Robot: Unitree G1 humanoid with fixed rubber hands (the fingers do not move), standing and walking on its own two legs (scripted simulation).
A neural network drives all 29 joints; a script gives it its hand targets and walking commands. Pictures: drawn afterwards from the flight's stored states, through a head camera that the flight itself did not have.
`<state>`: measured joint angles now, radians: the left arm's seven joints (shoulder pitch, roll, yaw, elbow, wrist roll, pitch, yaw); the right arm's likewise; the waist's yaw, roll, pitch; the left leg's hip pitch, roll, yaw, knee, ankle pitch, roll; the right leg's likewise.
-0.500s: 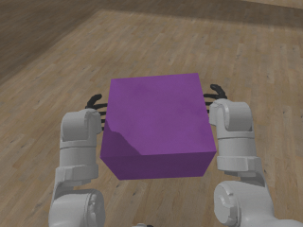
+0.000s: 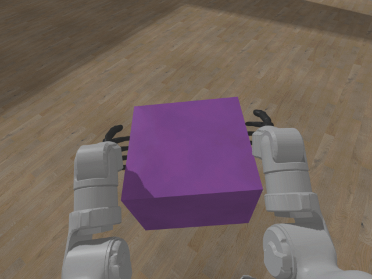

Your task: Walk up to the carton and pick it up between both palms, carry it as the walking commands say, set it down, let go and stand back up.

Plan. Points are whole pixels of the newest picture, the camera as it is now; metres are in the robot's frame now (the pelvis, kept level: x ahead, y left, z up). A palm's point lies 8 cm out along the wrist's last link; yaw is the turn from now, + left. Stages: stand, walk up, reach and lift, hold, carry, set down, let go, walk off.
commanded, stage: carry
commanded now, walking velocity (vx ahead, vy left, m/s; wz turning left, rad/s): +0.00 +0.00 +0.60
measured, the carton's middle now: (191, 164) +0.38 +0.00 +0.03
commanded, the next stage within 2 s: none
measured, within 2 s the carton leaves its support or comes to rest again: neither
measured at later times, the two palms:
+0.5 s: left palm out of the picture +0.13 +0.28 +0.09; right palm (208, 219) +0.22 -0.02 +0.10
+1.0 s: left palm out of the picture -0.06 +0.21 +0.10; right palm out of the picture -0.02 -0.11 +0.10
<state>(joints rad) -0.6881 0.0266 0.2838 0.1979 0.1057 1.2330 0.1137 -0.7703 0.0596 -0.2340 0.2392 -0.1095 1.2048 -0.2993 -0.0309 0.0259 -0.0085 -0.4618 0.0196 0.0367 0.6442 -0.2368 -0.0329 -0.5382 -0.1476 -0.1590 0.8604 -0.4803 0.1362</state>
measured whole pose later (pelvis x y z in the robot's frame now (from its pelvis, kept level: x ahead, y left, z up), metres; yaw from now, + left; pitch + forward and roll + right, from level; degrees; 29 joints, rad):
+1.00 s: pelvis -0.32 +0.02 +0.00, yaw +11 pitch +3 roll +3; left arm -0.27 -0.15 0.17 -0.21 0.21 1.22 0.08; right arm -0.27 0.15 -0.19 -0.24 -0.15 1.19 -0.20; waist -0.07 0.00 -0.12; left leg -0.32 0.04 0.07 0.55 -0.26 -0.05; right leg -0.48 -0.14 -0.06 0.65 -0.22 0.04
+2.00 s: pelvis -0.74 -0.01 +0.01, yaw +11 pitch +6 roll +3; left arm -0.26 -0.15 0.18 -0.26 0.19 1.19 0.09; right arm -0.28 0.16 -0.18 -0.26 -0.14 1.16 -0.20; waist -0.06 -0.02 -0.07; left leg -0.29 0.01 0.09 0.56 -0.36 -0.02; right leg -0.53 -0.14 -0.05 0.53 -0.11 0.03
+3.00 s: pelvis -1.13 -0.03 +0.01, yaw +10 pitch +3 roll +0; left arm -0.22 -0.14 0.13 -0.22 0.10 1.20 0.18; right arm -0.22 0.14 -0.18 -0.24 -0.18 1.17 -0.15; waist 0.02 0.03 -0.04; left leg -0.59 0.04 0.08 0.85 -0.38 -0.01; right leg -0.36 -0.03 -0.05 0.60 -0.30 -0.01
